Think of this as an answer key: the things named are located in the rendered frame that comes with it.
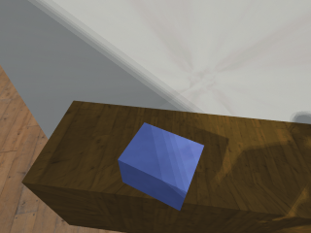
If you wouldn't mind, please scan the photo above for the carton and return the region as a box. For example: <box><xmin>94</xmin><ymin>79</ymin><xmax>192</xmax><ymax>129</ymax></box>
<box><xmin>118</xmin><ymin>122</ymin><xmax>204</xmax><ymax>211</ymax></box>

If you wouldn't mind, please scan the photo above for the pedestal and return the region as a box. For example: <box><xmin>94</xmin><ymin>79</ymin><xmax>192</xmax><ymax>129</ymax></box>
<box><xmin>22</xmin><ymin>100</ymin><xmax>311</xmax><ymax>233</ymax></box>

